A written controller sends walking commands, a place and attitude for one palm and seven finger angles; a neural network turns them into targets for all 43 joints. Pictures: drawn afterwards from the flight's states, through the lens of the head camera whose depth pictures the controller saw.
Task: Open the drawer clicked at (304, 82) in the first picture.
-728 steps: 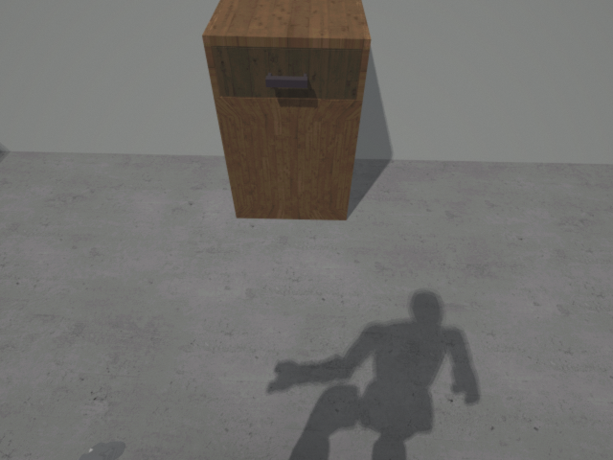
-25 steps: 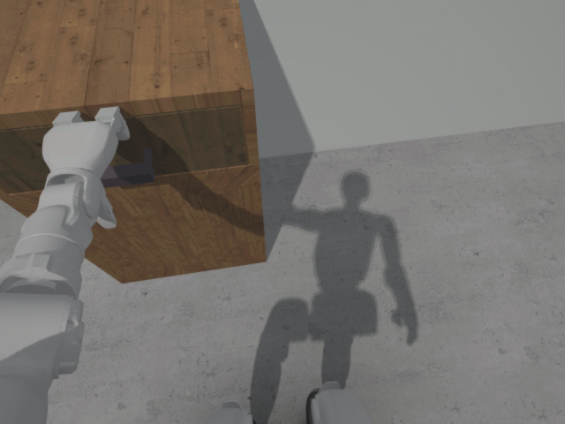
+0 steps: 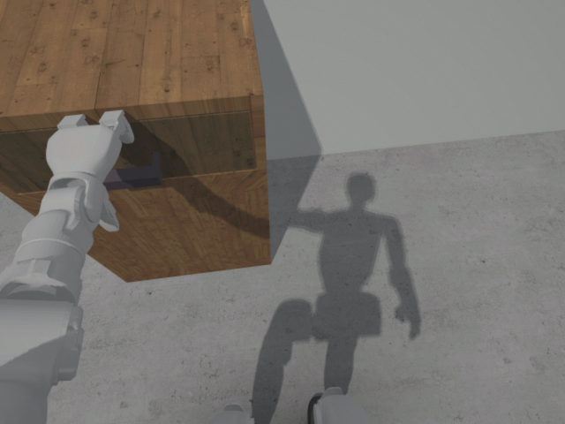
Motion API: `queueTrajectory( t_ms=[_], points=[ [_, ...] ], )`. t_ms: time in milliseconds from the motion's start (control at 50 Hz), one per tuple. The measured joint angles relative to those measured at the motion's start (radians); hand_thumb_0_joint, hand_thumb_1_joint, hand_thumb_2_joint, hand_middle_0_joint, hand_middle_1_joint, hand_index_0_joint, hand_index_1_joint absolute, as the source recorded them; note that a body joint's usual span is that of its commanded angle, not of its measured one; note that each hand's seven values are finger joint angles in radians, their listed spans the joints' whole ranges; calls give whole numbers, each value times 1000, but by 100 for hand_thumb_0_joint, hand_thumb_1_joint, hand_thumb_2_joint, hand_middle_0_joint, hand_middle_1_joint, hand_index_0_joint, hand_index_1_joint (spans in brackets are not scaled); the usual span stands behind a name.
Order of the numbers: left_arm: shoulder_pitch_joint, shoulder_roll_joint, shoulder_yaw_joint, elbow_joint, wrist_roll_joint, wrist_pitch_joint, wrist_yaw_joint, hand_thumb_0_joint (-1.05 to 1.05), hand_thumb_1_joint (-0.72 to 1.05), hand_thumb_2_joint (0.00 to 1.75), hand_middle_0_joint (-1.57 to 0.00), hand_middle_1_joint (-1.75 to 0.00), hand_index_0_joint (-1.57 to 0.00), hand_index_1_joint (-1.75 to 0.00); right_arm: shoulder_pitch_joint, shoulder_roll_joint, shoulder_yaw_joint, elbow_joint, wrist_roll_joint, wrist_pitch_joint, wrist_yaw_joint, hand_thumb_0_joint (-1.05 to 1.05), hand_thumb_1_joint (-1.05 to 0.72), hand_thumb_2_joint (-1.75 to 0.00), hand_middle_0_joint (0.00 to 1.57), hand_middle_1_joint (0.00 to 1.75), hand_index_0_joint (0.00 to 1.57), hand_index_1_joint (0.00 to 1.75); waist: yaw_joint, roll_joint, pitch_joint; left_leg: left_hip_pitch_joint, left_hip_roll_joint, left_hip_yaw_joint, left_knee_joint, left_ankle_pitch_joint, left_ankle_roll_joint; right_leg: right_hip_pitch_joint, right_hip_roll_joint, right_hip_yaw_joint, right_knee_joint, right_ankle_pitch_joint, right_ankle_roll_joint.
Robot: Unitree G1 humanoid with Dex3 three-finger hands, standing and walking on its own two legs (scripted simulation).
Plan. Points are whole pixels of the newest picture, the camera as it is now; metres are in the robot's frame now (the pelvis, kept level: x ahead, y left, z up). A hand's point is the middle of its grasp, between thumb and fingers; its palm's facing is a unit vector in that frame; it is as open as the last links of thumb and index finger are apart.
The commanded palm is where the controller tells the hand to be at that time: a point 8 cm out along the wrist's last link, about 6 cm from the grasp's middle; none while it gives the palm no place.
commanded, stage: move the hooked fingers above the handle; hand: left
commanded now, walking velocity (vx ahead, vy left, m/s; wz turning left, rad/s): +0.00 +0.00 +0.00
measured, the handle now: (122, 169) +0.53 +0.26 -0.05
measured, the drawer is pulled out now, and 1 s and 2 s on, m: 0.00 0.00 0.00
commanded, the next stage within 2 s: lower the fingers behind the handle in 0.08 s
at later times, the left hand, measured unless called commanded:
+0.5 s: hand (99, 186) +0.47 +0.27 -0.01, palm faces -0.09 -0.03 -1.00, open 13.8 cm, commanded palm +0.46 +0.27 +0.05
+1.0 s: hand (103, 195) +0.47 +0.27 -0.03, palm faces -0.06 -0.02 -1.00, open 13.8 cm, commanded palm +0.46 +0.26 +0.01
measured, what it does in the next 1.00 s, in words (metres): stands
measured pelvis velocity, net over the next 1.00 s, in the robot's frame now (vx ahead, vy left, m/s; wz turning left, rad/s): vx -0.02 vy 0.01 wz -0.01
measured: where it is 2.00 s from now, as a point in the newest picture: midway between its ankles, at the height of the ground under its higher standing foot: outside the picture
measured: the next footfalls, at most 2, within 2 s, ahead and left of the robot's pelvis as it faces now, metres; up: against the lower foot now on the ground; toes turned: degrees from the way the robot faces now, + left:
none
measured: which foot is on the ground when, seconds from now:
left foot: down 0.00-1.00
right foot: down 0.00-1.00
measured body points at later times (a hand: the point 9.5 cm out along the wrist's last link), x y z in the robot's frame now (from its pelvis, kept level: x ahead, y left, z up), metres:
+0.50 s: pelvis +0.00 +0.00 -0.01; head +0.13 +0.01 +0.42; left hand +0.47 +0.27 +0.05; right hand +0.01 -0.28 -0.14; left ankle -0.04 +0.10 -0.69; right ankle +0.01 -0.12 -0.69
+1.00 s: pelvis -0.02 +0.01 -0.03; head +0.13 +0.01 +0.40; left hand +0.47 +0.27 +0.02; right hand -0.01 -0.27 -0.16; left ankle -0.04 +0.10 -0.69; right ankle +0.01 -0.12 -0.69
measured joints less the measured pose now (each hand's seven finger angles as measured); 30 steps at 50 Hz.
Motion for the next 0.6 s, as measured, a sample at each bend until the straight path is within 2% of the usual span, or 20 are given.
queueTrajectory(
  t_ms=[200, 380, 500, 600],
  points=[
    [40, 6, 7, -18, 1, 14, 0, 0, -48, 30, -32, -120, -32, -120, -10, 7, 8, -9, 5, 12, -1, 1, -91, -90, 20, 30, 20, 30, 6, -2, 6, 25, 0, 4, -15, 3, 2, 23, 0, 4, -11, 2, 1],
    [25, 21, 2, 13, -1, -26, -10, -1, -49, 30, -32, -120, -32, -120, -4, 6, 8, 1, 2, 5, -6, 1, -91, -90, 20, 30, 20, 30, 4, -7, 1, -7, -2, -2, 13, -6, 4, -5, -2, -2, 11, -5, 2],
    [24, 31, 23, 8, 14, -45, 17, -1, -48, 30, -32, -120, -32, -120, 1, 2, 3, 4, -9, 2, -1, 1, -91, -90, 20, 30, 20, 30, -7, -9, -7, -65, -1, -1, 65, -24, 5, -60, -2, -2, 56, -19, 4],
    [33, 18, 34, -2, 13, -33, 42, -1, -48, 30, -32, -120, -32, -120, 4, 0, 1, 17, -15, 6, 10, 1, -91, -90, 20, 30, 20, 30, -6, -4, -11, -93, 1, 1, 95, -36, 7, -88, 1, -1, 80, -26, 7]
  ],
)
